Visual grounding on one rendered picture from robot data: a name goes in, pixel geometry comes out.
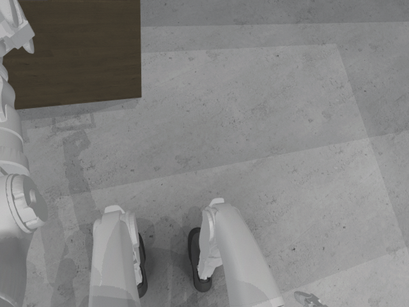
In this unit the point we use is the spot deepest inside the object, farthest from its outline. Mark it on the right robot thigh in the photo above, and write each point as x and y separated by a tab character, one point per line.
249	280

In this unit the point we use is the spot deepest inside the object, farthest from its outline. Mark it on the cabinet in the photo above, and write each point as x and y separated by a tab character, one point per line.
85	51

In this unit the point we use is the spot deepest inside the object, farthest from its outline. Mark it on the robot left upper arm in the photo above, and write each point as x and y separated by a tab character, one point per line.
22	210

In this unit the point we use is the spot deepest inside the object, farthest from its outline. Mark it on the robot right shin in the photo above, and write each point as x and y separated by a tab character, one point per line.
209	257

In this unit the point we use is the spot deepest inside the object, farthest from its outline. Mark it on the robot right hand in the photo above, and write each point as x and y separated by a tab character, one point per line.
308	300

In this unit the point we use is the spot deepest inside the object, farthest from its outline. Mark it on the left robot forearm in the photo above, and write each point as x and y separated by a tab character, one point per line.
12	158

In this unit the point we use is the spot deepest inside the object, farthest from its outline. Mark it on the robot left hand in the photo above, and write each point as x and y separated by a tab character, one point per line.
15	30

